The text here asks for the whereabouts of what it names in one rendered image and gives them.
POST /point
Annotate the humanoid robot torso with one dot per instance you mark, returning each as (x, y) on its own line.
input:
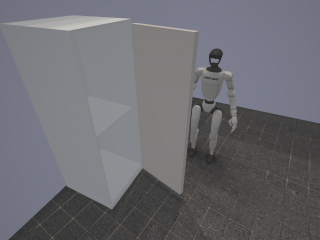
(211, 86)

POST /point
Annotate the robot left thigh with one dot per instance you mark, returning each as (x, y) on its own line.
(215, 123)

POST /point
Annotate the fridge door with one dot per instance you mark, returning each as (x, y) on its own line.
(164, 67)

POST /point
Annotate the robot right upper arm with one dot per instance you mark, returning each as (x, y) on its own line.
(197, 75)

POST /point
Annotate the robot left forearm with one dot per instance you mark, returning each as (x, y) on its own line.
(233, 105)

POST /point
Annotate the robot left hand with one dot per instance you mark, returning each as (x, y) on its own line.
(234, 122)

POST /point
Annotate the robot left upper arm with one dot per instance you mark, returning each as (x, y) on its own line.
(228, 77)

